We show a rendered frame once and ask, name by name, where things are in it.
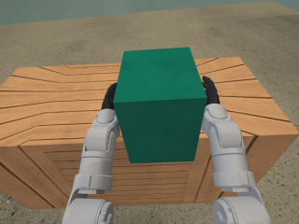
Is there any robot right hand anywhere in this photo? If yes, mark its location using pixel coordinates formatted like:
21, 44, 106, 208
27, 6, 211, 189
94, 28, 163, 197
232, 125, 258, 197
202, 76, 221, 106

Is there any robot left forearm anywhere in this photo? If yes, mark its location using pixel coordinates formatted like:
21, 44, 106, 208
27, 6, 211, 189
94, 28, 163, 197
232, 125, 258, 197
62, 108, 121, 224

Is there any carton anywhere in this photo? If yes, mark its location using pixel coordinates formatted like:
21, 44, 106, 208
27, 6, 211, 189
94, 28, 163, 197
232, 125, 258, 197
113, 47, 207, 163

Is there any robot right forearm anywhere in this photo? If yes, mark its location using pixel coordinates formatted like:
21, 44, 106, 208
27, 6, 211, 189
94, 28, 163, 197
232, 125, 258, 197
201, 104, 272, 224

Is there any right robot upper arm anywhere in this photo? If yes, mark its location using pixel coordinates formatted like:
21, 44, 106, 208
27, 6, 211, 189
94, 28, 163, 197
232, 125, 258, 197
212, 196, 271, 224

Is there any robot left hand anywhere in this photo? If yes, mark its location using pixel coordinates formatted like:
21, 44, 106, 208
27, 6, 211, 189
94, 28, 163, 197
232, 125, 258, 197
101, 82, 118, 111

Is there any left robot upper arm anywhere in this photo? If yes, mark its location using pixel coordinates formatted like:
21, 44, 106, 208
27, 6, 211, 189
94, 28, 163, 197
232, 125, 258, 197
63, 198, 114, 224

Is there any pedestal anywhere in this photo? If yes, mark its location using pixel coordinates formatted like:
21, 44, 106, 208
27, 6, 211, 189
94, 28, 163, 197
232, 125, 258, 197
0, 57, 299, 210

